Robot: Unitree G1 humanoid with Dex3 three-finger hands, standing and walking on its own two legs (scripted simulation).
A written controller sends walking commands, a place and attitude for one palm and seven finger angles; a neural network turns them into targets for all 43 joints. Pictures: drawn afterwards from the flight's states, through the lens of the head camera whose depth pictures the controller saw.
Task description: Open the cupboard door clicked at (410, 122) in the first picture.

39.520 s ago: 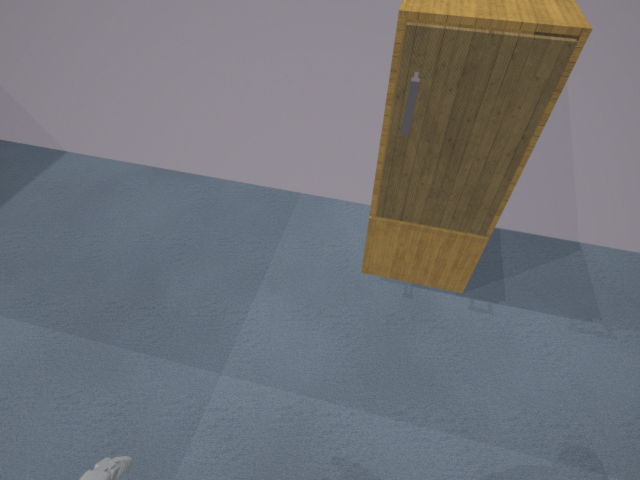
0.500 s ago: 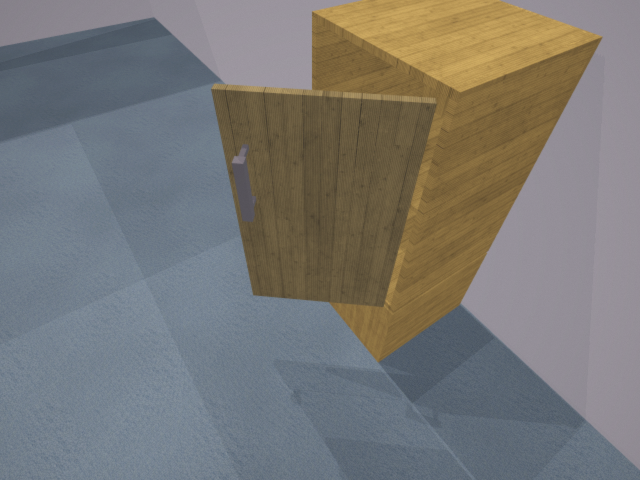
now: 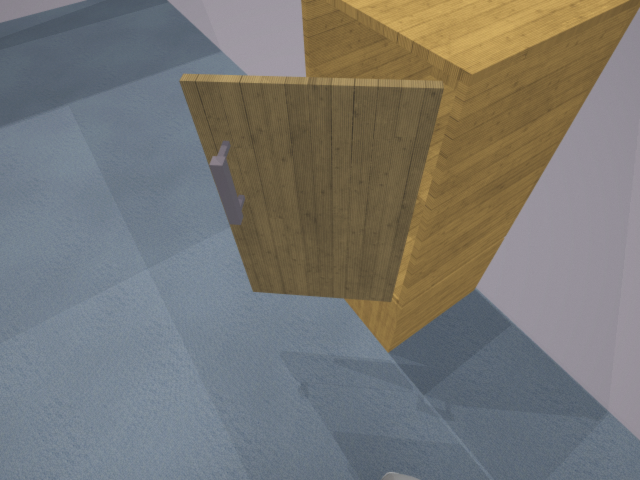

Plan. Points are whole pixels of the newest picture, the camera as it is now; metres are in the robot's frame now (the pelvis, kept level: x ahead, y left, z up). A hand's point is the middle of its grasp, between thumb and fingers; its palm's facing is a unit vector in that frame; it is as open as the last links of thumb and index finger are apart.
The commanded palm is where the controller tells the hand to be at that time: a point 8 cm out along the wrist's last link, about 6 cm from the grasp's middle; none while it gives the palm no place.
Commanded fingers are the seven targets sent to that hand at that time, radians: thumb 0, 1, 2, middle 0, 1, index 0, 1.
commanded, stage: come to a stop and stand still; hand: left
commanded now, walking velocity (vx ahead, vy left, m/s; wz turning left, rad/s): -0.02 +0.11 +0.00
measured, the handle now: (230, 184) +0.54 +0.18 +0.01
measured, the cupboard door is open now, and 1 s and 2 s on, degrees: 50 50 50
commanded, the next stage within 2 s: look again from close up in 0.56 s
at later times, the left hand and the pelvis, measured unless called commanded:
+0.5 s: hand out of the picture +0.00 +0.19 -0.16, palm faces +0.04 -0.98 -0.19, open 7.3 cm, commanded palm none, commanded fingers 0.00 0.90 0.90 -0.20 -0.30 -0.20 -0.30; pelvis -0.02 +0.01 +0.02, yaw +0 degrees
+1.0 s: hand out of the picture +0.00 +0.16 -0.16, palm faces +0.01 -0.97 -0.22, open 7.3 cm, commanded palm none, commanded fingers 0.00 0.90 0.90 -0.20 -0.30 -0.20 -0.30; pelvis -0.02 -0.02 +0.01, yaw +0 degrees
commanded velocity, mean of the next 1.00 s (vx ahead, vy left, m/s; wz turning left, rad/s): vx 0.03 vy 0.00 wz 0.00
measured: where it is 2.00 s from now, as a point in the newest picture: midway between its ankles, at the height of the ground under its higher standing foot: outside the picture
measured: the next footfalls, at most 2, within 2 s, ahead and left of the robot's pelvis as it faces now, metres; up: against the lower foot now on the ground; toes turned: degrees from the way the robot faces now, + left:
left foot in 0.24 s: -0.01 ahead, +0.12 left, +0.00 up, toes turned +2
right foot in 0.54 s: +0.00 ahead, -0.10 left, +0.00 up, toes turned -2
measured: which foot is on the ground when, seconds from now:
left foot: up 0.00-0.22, down 0.24-1.00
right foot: down 0.00-0.28, up 0.30-0.52, down 0.54-1.00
